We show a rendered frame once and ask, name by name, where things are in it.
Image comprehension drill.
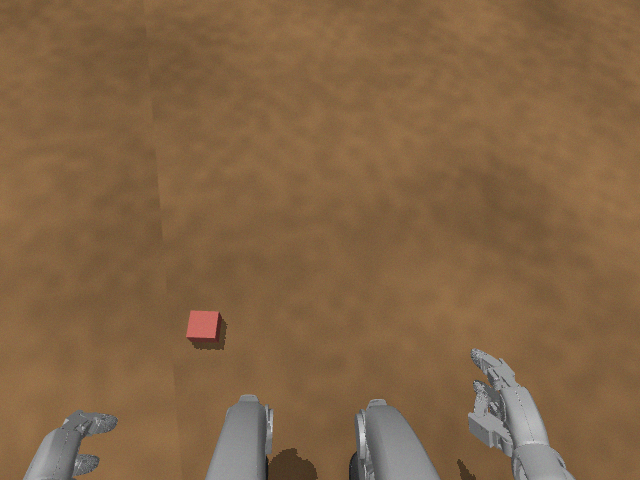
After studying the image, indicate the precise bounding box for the small box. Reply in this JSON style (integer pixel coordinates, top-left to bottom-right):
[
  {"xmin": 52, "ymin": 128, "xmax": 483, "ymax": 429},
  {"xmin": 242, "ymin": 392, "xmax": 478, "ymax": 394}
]
[{"xmin": 186, "ymin": 310, "xmax": 222, "ymax": 343}]

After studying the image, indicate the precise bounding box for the left robot hand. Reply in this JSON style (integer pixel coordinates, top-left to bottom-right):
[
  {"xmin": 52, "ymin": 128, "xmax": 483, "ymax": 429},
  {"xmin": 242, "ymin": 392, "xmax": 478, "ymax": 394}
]
[{"xmin": 23, "ymin": 410, "xmax": 118, "ymax": 480}]

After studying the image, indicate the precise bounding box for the right robot arm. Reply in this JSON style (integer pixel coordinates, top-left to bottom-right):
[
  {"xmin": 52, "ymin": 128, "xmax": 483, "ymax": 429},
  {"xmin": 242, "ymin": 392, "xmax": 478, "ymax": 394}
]
[{"xmin": 511, "ymin": 444, "xmax": 576, "ymax": 480}]

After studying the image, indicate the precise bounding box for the right robot hand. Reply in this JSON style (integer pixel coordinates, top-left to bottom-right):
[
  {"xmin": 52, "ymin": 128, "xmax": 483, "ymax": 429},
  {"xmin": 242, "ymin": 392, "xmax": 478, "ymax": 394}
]
[{"xmin": 468, "ymin": 348, "xmax": 550, "ymax": 458}]

